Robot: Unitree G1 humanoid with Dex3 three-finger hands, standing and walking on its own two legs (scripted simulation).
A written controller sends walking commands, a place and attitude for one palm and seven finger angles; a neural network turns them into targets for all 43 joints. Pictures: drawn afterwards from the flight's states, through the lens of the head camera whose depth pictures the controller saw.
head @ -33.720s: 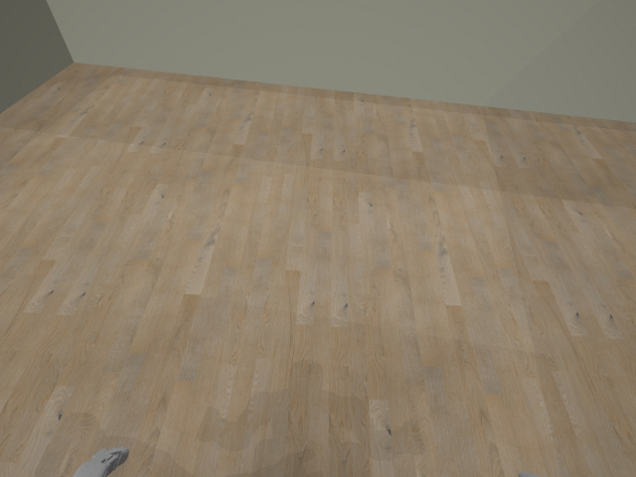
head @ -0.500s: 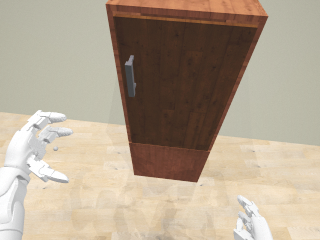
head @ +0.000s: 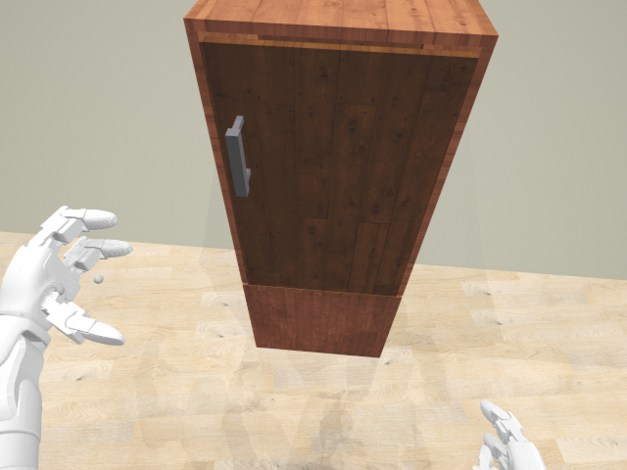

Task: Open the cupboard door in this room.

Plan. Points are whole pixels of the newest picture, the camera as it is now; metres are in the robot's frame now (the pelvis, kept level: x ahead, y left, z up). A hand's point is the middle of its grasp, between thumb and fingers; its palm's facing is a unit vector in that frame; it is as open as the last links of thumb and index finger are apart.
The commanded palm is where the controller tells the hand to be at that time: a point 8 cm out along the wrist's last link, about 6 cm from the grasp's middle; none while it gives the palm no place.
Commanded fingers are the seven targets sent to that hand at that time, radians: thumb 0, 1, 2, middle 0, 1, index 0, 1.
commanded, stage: raise the hand with hooked fingers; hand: left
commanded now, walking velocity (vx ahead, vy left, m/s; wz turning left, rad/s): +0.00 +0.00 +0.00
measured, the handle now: (240, 157) +0.56 +0.16 +0.09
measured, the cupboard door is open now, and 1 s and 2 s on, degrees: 0 0 0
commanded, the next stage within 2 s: move the hooked fingers beside the handle in 0.12 s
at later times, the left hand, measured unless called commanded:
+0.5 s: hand (127, 253) +0.33 +0.26 +0.11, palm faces +0.03 -1.00 -0.03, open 14.0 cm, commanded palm +0.31 +0.31 +0.11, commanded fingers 0.00 -0.50 0.30 -0.30 -1.20 -0.30 -1.20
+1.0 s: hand (153, 214) +0.40 +0.25 +0.10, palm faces +0.00 -1.00 +0.00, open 14.0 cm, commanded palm +0.38 +0.30 +0.10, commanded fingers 0.00 -0.50 0.30 -0.30 -1.20 -0.30 -1.20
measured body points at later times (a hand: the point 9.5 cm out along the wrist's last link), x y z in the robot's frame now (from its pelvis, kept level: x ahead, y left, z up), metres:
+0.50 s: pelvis -0.01 -0.02 +0.00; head +0.02 -0.02 +0.45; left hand +0.32 +0.31 +0.11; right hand +0.14 -0.27 -0.09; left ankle +0.01 +0.08 -0.72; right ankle +0.01 -0.11 -0.72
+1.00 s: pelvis +0.01 -0.01 -0.01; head +0.06 +0.00 +0.44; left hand +0.40 +0.31 +0.11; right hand +0.09 -0.28 -0.11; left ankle +0.01 +0.08 -0.72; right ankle +0.01 -0.11 -0.72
